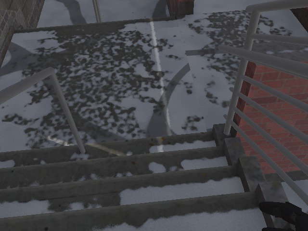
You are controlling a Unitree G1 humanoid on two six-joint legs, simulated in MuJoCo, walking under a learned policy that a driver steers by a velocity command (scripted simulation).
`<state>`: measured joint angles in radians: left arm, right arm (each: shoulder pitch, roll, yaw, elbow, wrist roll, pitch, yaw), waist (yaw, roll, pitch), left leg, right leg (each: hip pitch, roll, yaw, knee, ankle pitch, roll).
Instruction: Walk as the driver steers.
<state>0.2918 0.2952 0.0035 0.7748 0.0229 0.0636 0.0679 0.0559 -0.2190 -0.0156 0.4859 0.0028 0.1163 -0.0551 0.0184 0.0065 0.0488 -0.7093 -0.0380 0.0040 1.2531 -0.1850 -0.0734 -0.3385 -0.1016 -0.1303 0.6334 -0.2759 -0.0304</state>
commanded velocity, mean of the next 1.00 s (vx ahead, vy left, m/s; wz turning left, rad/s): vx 0.24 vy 0.00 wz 0.39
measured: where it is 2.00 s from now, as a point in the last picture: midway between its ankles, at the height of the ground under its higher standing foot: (126, 204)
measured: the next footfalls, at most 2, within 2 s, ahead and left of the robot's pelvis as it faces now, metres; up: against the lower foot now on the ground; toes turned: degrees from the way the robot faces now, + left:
left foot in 0.10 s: +0.06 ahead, +0.11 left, +0.00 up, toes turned +5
right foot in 0.70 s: +0.14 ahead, -0.11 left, +0.00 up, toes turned +25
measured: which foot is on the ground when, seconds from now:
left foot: up 0.00-0.08, down 0.10-0.72, up 0.74-1.00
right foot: down 0.00-0.10, up 0.12-0.68, down 0.70-1.00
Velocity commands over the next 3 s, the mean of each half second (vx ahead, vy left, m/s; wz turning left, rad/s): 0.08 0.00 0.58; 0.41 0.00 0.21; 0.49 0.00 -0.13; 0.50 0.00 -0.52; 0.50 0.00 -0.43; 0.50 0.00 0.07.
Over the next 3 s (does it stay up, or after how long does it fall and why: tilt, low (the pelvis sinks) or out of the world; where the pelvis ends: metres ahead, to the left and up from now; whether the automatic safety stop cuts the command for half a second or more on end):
stays up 1.21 0.09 -0.71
